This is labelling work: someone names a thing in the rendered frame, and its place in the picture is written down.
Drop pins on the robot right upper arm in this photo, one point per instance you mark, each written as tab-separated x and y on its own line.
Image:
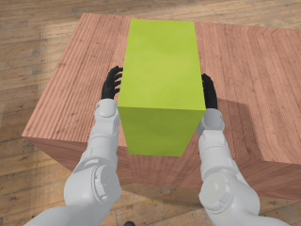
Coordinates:
230	202

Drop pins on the pedestal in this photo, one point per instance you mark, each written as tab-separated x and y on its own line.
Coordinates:
256	71

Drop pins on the robot right forearm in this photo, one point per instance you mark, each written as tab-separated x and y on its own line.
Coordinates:
213	148

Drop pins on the robot left upper arm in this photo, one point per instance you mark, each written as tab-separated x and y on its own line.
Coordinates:
89	195

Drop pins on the robot left hand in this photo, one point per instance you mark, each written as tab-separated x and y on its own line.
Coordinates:
109	91

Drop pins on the carton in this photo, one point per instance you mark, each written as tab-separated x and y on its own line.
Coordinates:
161	98

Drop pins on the robot left forearm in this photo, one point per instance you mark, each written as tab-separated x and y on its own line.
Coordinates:
104	137

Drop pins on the robot right hand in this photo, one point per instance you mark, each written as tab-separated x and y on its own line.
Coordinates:
209	92

